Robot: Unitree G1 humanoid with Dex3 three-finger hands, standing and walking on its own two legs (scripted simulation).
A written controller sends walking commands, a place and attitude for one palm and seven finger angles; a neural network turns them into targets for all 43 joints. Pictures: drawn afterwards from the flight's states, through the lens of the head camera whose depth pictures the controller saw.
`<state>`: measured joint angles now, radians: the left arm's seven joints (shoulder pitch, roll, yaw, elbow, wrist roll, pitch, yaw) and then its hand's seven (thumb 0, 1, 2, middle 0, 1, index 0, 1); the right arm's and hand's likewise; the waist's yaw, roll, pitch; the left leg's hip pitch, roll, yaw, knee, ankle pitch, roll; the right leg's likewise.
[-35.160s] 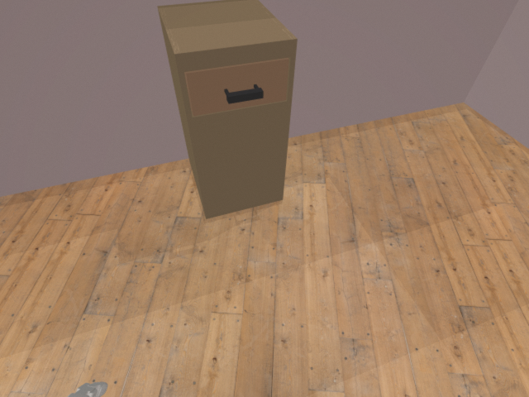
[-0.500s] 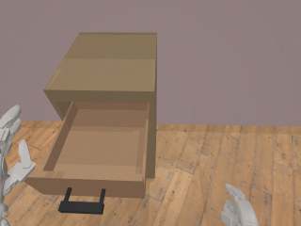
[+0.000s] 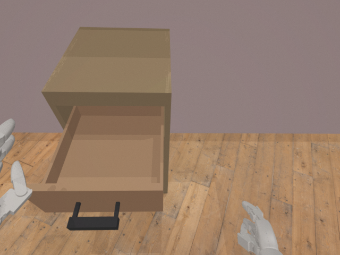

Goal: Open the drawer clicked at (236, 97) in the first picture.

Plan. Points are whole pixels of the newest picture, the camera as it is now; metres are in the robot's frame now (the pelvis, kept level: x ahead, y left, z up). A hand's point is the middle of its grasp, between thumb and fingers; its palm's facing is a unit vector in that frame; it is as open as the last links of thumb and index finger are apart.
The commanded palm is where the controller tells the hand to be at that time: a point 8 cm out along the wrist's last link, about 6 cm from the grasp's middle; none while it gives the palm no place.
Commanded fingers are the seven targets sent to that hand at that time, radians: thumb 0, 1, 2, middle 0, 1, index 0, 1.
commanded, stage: step back with the hand held close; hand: left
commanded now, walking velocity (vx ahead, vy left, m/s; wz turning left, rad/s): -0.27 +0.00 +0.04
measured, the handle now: (95, 214) +0.23 +0.21 -0.10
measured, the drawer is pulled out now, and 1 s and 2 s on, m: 0.29 0.29 0.29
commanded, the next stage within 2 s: stop stepping back and stand still in 0.52 s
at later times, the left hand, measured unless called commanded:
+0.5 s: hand out of the picture +0.06 +0.21 +0.15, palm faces +0.33 -0.82 -0.47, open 7.4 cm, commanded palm -0.01 +0.25 +0.18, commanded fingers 0.00 0.90 0.90 -0.20 -0.30 -0.20 -0.30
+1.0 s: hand out of the picture -0.08 +0.17 +0.17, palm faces +0.41 -0.82 -0.41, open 7.4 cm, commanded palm -0.15 +0.22 +0.18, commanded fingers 0.00 0.90 0.90 -0.20 -0.30 -0.20 -0.30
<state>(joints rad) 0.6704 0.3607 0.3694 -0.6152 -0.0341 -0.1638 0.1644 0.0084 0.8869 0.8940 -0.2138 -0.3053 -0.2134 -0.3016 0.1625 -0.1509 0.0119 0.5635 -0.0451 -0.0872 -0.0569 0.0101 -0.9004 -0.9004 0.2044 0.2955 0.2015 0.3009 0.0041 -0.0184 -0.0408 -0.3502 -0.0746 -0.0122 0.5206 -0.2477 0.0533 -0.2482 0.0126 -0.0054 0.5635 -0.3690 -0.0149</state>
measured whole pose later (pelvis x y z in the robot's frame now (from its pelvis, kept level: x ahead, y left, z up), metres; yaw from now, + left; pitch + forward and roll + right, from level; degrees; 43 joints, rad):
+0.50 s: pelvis -0.13 -0.03 +0.00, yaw +2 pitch +2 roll +1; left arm 0.66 0.42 0.36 -0.63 -0.05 -0.19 0.15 0.01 0.89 0.89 -0.22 -0.31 -0.21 -0.30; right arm 0.13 -0.21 -0.04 0.58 0.01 -0.05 -0.07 0.01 -0.91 -0.90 0.20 0.29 0.20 0.30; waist 0.00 -0.07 0.04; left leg -0.34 0.02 0.01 0.50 -0.19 -0.02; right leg -0.39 0.02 -0.06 0.59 -0.29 -0.01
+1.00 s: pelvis -0.26 -0.07 +0.00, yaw +4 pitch +1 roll +2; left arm 0.60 0.37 0.33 -0.59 -0.01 -0.20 0.16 0.01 0.88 0.89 -0.22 -0.31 -0.21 -0.30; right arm 0.27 -0.26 -0.03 0.63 -0.02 -0.12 -0.08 0.01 -0.90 -0.90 0.20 0.30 0.20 0.30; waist -0.04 -0.06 -0.05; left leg -0.14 -0.02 0.05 0.42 -0.35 0.06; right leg -0.44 0.00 -0.09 0.53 -0.20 -0.04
